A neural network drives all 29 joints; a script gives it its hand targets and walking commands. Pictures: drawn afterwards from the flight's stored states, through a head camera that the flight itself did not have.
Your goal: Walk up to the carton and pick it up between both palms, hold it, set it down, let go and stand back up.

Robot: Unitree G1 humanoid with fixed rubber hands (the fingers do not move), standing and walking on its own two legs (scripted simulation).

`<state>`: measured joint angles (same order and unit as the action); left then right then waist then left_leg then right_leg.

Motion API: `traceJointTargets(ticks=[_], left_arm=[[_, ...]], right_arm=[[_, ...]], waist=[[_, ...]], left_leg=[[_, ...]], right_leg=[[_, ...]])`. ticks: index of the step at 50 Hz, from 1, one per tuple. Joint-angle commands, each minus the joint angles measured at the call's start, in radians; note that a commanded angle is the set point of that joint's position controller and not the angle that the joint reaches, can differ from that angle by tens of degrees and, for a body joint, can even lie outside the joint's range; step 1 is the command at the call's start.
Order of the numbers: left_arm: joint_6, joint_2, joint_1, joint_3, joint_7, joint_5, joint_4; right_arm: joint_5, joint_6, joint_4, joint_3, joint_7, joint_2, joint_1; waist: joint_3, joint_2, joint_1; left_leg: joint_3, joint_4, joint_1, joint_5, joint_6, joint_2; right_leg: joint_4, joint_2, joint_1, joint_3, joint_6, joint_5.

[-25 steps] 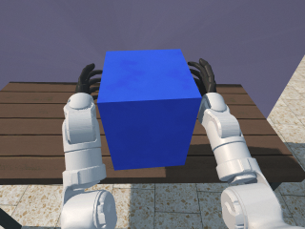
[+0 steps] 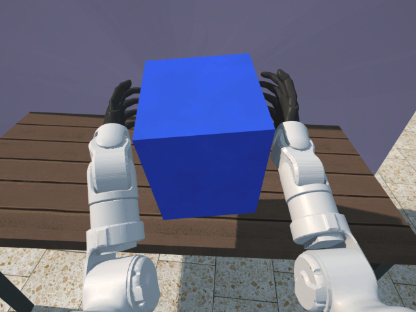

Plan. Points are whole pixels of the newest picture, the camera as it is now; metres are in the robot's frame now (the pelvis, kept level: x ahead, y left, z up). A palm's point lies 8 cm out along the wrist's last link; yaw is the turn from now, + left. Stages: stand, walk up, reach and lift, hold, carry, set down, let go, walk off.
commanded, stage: set down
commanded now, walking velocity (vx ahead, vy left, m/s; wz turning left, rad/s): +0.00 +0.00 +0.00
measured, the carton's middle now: (203, 141) +0.41 +0.01 +0.17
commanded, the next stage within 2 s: none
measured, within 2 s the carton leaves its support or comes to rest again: neither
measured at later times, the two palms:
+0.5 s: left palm (138, 142) +0.41 +0.14 +0.17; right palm (283, 136) +0.40 -0.15 +0.19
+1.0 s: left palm (140, 145) +0.43 +0.14 +0.15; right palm (278, 141) +0.41 -0.15 +0.17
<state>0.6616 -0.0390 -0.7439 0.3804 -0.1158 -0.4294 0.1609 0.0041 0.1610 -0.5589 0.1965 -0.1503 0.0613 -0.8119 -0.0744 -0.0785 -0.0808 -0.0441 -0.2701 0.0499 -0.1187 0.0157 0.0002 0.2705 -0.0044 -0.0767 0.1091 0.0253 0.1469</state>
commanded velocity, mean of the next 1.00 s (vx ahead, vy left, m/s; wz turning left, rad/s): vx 0.00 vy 0.00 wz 0.00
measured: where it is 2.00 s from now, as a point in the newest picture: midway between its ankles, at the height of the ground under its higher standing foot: outside the picture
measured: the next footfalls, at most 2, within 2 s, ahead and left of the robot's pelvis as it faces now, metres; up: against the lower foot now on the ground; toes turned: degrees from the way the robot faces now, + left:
none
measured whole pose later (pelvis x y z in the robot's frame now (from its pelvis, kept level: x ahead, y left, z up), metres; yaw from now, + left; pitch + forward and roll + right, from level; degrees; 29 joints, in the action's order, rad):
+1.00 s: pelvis +0.02 +0.02 +0.00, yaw -2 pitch -7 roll +0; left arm 0.28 -0.04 -0.77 0.36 -0.02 -0.38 0.64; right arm -0.17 -0.19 -0.86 0.42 -0.09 0.06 -0.78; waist -0.07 -0.07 -0.04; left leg -0.09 -0.26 0.00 -0.15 0.03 0.00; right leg 0.23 -0.01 -0.03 0.08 0.00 0.14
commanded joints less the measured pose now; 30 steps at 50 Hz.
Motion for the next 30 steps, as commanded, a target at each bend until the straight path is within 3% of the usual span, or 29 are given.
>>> traceJointTargets(ticks=[1,2,3,6,8,12,13,17,20,22,25,30], left_arm=[[-0.120,-0.379,-0.443,-0.315,-0.131,0.102,0.055],[-0.133,-0.383,-0.421,-0.300,-0.133,0.090,0.082],[-0.143,-0.379,-0.405,-0.288,-0.136,0.083,0.109],[-0.178,-0.392,-0.372,-0.310,-0.134,0.090,0.100],[-0.217,-0.417,-0.392,-0.369,-0.118,0.122,0.061],[-0.312,-0.478,-0.429,-0.558,-0.057,0.189,-0.099],[-0.321,-0.473,-0.429,-0.567,-0.050,0.196,-0.085],[-0.315,-0.446,-0.370,-0.558,-0.034,0.191,-0.109],[-0.256,-0.402,-0.271,-0.494,-0.060,0.165,-0.088],[-0.230,-0.387,-0.275,-0.467,-0.077,0.153,-0.110],[-0.220,-0.365,-0.304,-0.408,-0.097,0.136,-0.061],[-0.279,-0.407,-0.445,-0.440,-0.088,0.168,0.007]], right_arm=[[-0.060,-0.146,0.090,-0.198,0.104,0.327,-0.472],[-0.072,-0.165,0.074,-0.185,0.106,0.315,-0.463],[-0.087,-0.172,0.041,-0.171,0.106,0.303,-0.440],[-0.099,-0.217,0.035,-0.184,0.102,0.300,-0.404],[-0.089,-0.266,0.073,-0.222,0.100,0.316,-0.431],[-0.019,-0.357,0.136,-0.368,0.093,0.343,-0.430],[-0.012,-0.361,0.155,-0.398,0.088,0.353,-0.442],[0.024,-0.340,0.170,-0.473,0.078,0.357,-0.389],[0.049,-0.293,0.183,-0.505,0.054,0.342,-0.339],[0.055,-0.268,0.160,-0.500,0.042,0.347,-0.304],[0.040,-0.248,0.115,-0.450,0.040,0.339,-0.300],[-0.018,-0.291,0.102,-0.340,0.069,0.333,-0.401]], waist=[[0.185,0.072,-0.015],[0.163,0.074,-0.005],[0.128,0.064,-0.018],[0.141,0.049,-0.016],[0.241,0.056,-0.015],[0.514,0.132,-0.031],[0.531,0.121,-0.025],[0.517,0.094,0.001],[0.430,0.039,0.012],[0.395,0.033,0.011],[0.302,0.018,0.004],[0.336,0.073,-0.009]], left_leg=[[-0.046,0.082,-0.006,-0.145,0.023,0.001],[-0.047,0.087,-0.010,-0.155,0.023,0.000],[-0.048,0.089,-0.010,-0.157,0.023,-0.004],[-0.047,0.074,0.012,-0.081,0.011,-0.006],[-0.041,0.029,0.063,0.061,-0.007,-0.007],[0.000,-0.124,0.300,0.581,-0.085,-0.017],[0.001,-0.136,0.288,0.591,-0.078,-0.008],[0.007,-0.117,0.180,0.541,-0.053,0.004],[-0.001,-0.071,0.055,0.386,-0.014,0.024],[-0.003,-0.041,0.003,0.309,-0.007,0.029],[-0.010,0.014,-0.059,0.143,0.010,0.029],[-0.017,0.012,0.022,0.123,-0.022,0.009]], right_leg=[[-0.062,-0.004,-0.005,0.037,-0.052,0.098],[-0.065,-0.004,0.001,0.043,-0.050,0.113],[-0.067,0.001,0.006,0.047,-0.052,0.117],[-0.059,0.007,-0.015,0.057,-0.056,0.042],[-0.042,0.015,-0.022,0.063,-0.058,-0.074],[0.005,0.050,-0.044,0.072,-0.047,-0.410],[-0.001,0.046,-0.062,0.060,-0.046,-0.452],[0.035,0.029,-0.154,0.031,-0.062,-0.564],[0.048,0.003,-0.252,0.002,-0.090,-0.659],[0.064,-0.013,-0.276,-0.004,-0.107,-0.690],[0.051,-0.024,-0.254,-0.009,-0.116,-0.595],[-0.002,0.000,-0.095,0.032,-0.075,-0.303]])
